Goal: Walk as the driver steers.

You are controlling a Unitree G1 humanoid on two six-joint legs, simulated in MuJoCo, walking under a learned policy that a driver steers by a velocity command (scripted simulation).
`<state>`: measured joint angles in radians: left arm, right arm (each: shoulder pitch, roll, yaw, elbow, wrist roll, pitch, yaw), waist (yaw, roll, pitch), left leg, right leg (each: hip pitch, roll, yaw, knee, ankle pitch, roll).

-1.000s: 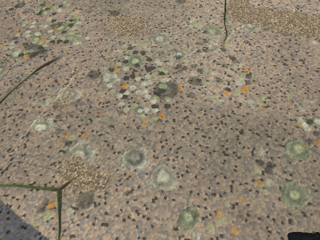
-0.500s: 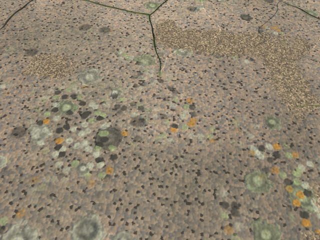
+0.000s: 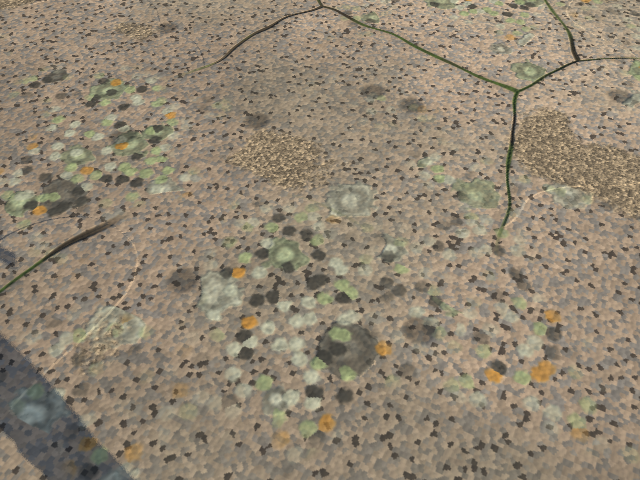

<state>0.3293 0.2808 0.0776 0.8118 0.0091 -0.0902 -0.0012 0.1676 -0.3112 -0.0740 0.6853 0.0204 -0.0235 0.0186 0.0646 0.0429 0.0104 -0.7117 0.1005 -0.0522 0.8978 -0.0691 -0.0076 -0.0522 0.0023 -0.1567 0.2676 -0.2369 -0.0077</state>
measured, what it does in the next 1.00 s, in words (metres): walks ahead: left foot, then right foot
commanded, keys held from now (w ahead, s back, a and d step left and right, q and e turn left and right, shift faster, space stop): w+q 0.22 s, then w+e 0.78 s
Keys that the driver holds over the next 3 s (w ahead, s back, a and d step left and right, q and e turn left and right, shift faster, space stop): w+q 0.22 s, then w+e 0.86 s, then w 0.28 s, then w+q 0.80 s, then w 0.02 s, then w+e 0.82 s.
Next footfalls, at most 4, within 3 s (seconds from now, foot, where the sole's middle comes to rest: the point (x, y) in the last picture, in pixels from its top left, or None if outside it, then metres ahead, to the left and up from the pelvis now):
0.18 left None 0.25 0.16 -0.78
0.76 right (367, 435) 0.59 -0.02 -0.78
1.22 left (301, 312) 0.89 0.14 -0.78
1.68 right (420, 265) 1.06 -0.15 -0.78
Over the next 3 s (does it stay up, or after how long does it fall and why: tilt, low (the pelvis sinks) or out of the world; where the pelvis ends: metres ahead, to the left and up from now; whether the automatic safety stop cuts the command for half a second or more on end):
stays up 1.64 0.00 0.00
